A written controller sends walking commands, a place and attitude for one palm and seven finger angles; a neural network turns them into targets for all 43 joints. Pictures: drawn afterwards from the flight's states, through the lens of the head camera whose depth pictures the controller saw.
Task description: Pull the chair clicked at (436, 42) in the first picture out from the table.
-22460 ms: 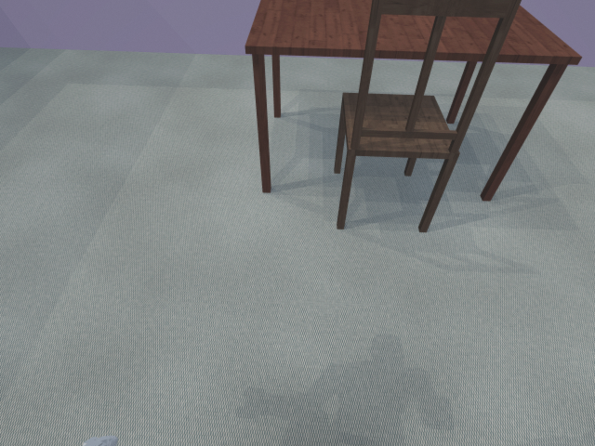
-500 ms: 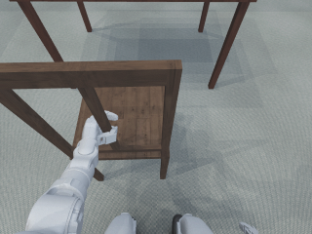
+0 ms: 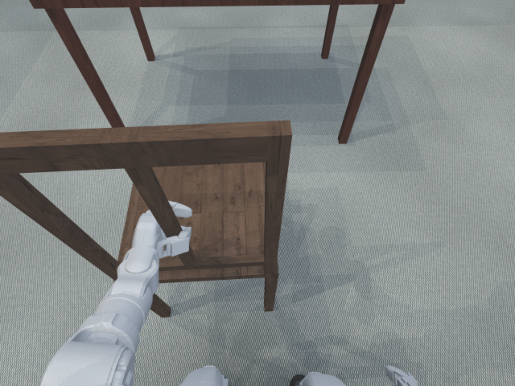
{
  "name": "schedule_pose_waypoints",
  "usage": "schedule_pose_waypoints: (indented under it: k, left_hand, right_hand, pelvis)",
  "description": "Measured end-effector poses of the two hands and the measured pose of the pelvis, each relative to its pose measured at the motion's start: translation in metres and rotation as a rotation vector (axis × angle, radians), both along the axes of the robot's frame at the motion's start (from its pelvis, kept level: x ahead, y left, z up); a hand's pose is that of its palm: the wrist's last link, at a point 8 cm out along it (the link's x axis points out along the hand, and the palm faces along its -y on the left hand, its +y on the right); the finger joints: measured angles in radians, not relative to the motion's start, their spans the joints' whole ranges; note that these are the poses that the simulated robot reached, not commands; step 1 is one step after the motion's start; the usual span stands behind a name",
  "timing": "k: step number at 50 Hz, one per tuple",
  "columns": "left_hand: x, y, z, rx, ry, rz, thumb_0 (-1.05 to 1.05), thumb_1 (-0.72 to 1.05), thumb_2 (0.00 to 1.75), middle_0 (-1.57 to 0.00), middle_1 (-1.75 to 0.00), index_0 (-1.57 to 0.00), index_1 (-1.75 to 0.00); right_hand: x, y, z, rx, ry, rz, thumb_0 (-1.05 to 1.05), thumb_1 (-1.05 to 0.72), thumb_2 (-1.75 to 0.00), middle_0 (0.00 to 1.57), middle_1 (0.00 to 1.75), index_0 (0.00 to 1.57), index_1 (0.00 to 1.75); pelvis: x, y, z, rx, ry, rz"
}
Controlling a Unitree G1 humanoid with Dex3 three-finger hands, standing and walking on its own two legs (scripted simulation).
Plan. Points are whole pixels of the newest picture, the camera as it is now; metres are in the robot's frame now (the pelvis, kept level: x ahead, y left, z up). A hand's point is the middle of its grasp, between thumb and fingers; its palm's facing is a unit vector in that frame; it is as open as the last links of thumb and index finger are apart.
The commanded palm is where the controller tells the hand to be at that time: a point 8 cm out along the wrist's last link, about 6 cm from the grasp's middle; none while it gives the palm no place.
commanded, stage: stop walking, hand still on the chair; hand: left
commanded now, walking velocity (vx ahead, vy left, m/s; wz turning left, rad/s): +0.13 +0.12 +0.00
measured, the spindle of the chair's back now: (170, 225) +0.37 +0.17 -0.04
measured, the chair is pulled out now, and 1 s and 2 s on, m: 0.60 0.69 0.69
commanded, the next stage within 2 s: open the thumb and straighten the fingers in 0.82 s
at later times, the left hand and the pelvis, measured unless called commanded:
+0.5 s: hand (180, 286) +0.27 +0.14 -0.06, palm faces +0.03 -0.99 -0.16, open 5.7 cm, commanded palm +0.25 +0.19 -0.04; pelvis +0.00 +0.01 +0.01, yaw -1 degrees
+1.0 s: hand (180, 285) +0.27 +0.14 -0.06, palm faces +0.07 -0.99 -0.13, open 5.8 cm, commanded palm +0.24 +0.19 -0.04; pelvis +0.02 +0.00 +0.01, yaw +0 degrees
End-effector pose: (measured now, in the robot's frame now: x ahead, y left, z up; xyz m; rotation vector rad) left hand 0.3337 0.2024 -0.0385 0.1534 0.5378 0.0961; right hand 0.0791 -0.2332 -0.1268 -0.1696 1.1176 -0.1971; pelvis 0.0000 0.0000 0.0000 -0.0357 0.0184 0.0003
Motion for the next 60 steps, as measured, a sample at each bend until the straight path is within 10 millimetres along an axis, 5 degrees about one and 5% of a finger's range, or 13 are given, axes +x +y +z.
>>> schedule_pose_waypoints:
  k: [10, 19, 27, 34, 51, 55, 60]
  left_hand:
    - [-0.056, -0.012, 0.000, -0.003, 0.000, -0.004, 0.09, 0.62, 0.76, -0.32, -1.27, -0.49, -1.45]
    - [-0.081, -0.011, -0.001, -0.012, -0.003, -0.029, 0.08, 0.63, 0.76, -0.30, -1.29, -0.50, -1.45]
    - [-0.085, -0.009, 0.000, -0.012, 0.002, -0.022, 0.09, 0.63, 0.77, -0.30, -1.28, -0.49, -1.45]
    - [-0.086, -0.009, 0.000, -0.014, 0.009, -0.010, 0.09, 0.63, 0.78, -0.30, -1.28, -0.49, -1.45]
    - [-0.085, -0.009, -0.002, -0.057, 0.004, 0.018, 0.09, 0.60, 0.77, -0.32, -1.31, -0.49, -1.45]
    - [-0.082, -0.008, 0.000, -0.052, -0.038, -0.013, 0.06, 0.47, 0.70, -0.38, -1.36, -0.49, -1.45]
    - [-0.078, -0.006, -0.002, -0.039, -0.031, -0.016, 0.03, 0.11, 0.52, -0.42, -1.38, -0.49, -1.43]
  right_hand:
    - [-0.011, -0.021, 0.014, -0.091, -0.069, -0.023, 0.01, -0.91, -0.89, 0.20, 0.30, 0.20, 0.30]
    - [0.016, -0.004, 0.026, -0.075, -0.156, -0.007, 0.01, -0.91, -0.89, 0.20, 0.30, 0.20, 0.30]
    - [0.051, 0.019, 0.031, -0.017, -0.221, 0.037, 0.01, -0.91, -0.89, 0.20, 0.30, 0.20, 0.30]
    - [0.069, 0.016, 0.037, -0.021, -0.243, 0.053, 0.01, -0.91, -0.89, 0.20, 0.30, 0.20, 0.30]
    - [0.069, -0.011, 0.040, -0.036, -0.231, 0.013, 0.01, -0.91, -0.89, 0.20, 0.30, 0.20, 0.30]
    - [0.072, -0.015, 0.036, -0.033, -0.260, 0.028, 0.01, -0.91, -0.89, 0.20, 0.30, 0.20, 0.30]
    - [0.079, -0.015, 0.026, -0.026, -0.285, 0.047, 0.01, -0.91, -0.89, 0.20, 0.30, 0.20, 0.30]
  pelvis:
    - [-0.017, 0.006, 0.001, 0.031, -0.036, 0.000]
    - [-0.006, 0.013, 0.005, 0.036, -0.049, -0.015]
    - [0.006, 0.013, 0.008, 0.037, -0.044, -0.025]
    - [0.013, 0.010, 0.010, 0.036, -0.042, -0.023]
    - [0.022, 0.003, 0.006, 0.039, 0.010, 0.007]
    - [0.021, 0.002, -0.002, 0.038, 0.049, 0.014]
    - [0.021, 0.002, -0.012, 0.038, 0.091, 0.017]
